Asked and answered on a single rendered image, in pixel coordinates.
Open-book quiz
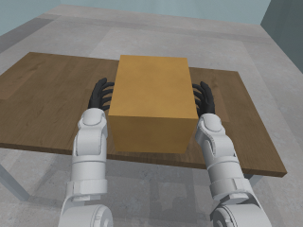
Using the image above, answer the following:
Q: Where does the robot left forearm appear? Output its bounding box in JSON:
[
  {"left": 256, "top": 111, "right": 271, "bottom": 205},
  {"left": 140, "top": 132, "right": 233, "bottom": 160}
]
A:
[{"left": 57, "top": 108, "right": 108, "bottom": 227}]

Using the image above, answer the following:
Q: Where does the carton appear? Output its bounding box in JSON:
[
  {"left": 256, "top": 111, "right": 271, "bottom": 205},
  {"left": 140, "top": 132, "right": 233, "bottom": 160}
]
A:
[{"left": 108, "top": 55, "right": 199, "bottom": 154}]

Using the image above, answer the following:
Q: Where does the table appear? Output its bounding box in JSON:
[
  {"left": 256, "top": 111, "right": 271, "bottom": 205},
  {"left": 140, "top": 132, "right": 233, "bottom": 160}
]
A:
[{"left": 0, "top": 52, "right": 288, "bottom": 222}]

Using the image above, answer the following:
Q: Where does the robot right upper arm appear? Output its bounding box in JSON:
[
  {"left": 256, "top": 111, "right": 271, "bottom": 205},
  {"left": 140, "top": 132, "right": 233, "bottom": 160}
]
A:
[{"left": 213, "top": 203, "right": 272, "bottom": 227}]

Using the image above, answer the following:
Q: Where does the robot left upper arm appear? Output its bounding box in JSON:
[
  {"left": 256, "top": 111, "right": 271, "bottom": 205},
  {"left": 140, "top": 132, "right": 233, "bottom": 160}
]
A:
[{"left": 58, "top": 204, "right": 114, "bottom": 227}]

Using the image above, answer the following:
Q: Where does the left robot hand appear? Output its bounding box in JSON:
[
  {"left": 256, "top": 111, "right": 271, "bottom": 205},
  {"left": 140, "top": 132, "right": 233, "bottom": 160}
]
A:
[{"left": 87, "top": 78, "right": 115, "bottom": 111}]

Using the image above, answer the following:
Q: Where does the robot right forearm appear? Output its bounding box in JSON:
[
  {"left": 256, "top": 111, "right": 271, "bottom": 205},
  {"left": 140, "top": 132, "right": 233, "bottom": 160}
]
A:
[{"left": 195, "top": 113, "right": 272, "bottom": 227}]

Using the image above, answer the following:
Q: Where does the right robot hand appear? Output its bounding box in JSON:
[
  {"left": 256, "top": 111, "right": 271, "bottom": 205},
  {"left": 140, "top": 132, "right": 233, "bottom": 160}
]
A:
[{"left": 191, "top": 81, "right": 216, "bottom": 118}]

